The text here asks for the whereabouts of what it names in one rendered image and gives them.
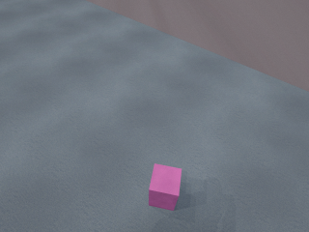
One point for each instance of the carton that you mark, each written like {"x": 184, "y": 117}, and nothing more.
{"x": 164, "y": 187}

